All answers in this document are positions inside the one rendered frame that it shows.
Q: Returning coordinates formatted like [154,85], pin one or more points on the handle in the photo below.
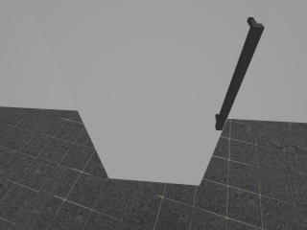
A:
[253,37]

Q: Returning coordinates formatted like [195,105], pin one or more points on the fridge door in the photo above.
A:
[149,76]

